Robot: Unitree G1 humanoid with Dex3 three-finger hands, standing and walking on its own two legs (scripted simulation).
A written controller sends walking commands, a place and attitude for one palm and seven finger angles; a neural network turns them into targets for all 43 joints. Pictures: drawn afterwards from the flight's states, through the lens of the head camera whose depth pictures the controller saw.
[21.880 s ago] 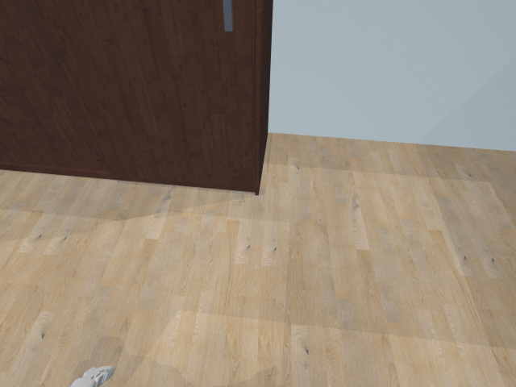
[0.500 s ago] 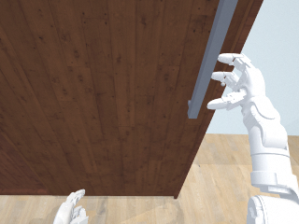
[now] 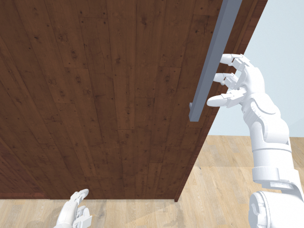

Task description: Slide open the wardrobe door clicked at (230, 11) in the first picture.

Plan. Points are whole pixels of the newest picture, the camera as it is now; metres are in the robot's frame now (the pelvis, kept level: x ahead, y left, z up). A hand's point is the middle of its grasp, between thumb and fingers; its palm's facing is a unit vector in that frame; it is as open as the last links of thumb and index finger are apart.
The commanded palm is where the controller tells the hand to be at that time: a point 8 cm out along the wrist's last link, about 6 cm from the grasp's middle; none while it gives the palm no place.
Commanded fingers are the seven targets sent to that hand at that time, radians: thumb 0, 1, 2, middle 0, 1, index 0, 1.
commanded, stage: slide the fingers in behind the handle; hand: right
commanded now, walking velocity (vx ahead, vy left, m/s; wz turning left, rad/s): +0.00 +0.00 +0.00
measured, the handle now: (206, 65) +0.44 -0.09 +0.25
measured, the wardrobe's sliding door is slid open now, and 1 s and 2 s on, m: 0.00 0.00 0.00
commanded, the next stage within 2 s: grip the handle and tug to test in 1.90 s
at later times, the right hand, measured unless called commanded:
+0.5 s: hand (219, 88) +0.40 -0.13 +0.22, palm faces -0.05 +1.00 +0.01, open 13.9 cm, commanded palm +0.37 -0.17 +0.22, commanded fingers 0.00 0.50 -0.30 0.30 1.20 0.30 1.20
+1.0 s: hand (208, 85) +0.39 -0.10 +0.22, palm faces -0.06 +1.00 +0.01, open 14.0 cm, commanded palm +0.37 -0.15 +0.22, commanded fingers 0.00 0.50 -0.30 0.30 1.20 0.30 1.20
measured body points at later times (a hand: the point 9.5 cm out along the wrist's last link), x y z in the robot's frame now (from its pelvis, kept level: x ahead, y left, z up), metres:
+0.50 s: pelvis -0.01 +0.00 +0.00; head -0.03 +0.02 +0.45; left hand +0.13 +0.24 -0.10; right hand +0.39 -0.18 +0.22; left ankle -0.01 +0.10 -0.74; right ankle -0.03 -0.11 -0.74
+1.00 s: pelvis +0.00 +0.01 +0.00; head -0.03 +0.02 +0.45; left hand +0.16 +0.23 -0.09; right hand +0.39 -0.15 +0.23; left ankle -0.01 +0.10 -0.74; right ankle -0.03 -0.11 -0.74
